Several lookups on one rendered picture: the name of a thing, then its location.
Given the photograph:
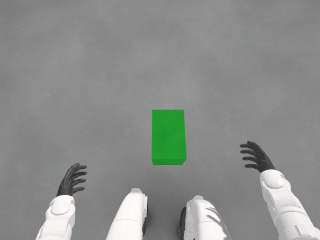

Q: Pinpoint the right robot thigh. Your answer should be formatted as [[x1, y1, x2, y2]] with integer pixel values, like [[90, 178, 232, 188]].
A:
[[186, 199, 232, 240]]

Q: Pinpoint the carton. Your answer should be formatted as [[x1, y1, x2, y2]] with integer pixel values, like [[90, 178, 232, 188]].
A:
[[151, 109, 187, 165]]

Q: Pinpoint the robot right shin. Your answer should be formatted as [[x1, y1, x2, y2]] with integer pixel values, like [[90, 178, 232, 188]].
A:
[[184, 195, 204, 240]]

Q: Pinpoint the right robot forearm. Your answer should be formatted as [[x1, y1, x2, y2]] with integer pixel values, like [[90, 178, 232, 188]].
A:
[[260, 169, 320, 240]]

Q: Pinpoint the robot right hand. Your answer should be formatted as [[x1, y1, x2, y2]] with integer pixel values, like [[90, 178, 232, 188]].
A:
[[240, 141, 276, 173]]

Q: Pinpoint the left robot forearm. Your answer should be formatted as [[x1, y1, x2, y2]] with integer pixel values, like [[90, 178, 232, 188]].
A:
[[35, 195, 76, 240]]

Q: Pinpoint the robot left hand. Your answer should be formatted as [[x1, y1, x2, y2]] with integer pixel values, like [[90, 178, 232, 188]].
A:
[[56, 162, 87, 197]]

